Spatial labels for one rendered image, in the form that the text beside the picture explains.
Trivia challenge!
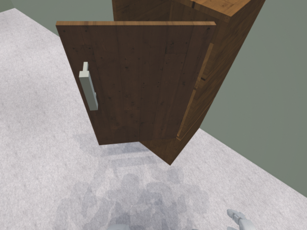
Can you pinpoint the cupboard door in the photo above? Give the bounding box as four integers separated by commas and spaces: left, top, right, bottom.
56, 21, 216, 145

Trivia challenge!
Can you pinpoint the handle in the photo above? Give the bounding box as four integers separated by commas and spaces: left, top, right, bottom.
79, 62, 98, 111

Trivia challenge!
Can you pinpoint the robot right hand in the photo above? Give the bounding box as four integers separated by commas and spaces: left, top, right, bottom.
227, 209, 256, 230

